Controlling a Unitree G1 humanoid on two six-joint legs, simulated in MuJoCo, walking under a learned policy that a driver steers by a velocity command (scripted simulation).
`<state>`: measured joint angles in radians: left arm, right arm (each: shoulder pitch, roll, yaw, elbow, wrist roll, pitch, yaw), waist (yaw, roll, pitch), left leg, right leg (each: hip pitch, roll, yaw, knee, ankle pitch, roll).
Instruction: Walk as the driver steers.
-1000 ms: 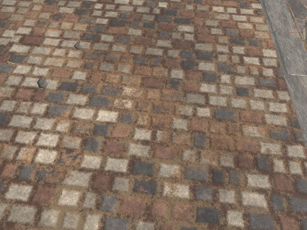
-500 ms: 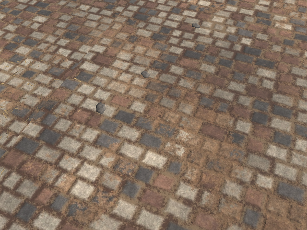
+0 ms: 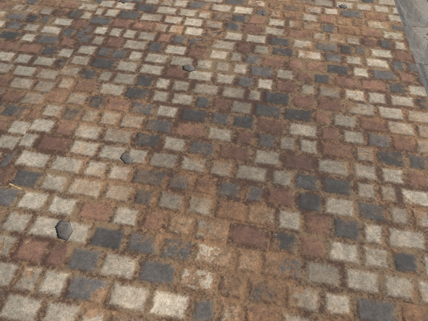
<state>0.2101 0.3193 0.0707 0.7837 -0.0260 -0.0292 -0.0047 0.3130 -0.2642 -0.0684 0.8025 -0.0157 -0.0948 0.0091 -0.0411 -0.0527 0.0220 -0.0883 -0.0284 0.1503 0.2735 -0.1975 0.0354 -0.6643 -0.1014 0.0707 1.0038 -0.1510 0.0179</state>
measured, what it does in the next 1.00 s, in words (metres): walks ahead, turning right: right foot, then left foot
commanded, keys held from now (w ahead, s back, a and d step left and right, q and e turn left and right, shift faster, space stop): w+e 0.32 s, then e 0.08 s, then s+e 0.18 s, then s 0.12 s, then s+q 0.10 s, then q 0.20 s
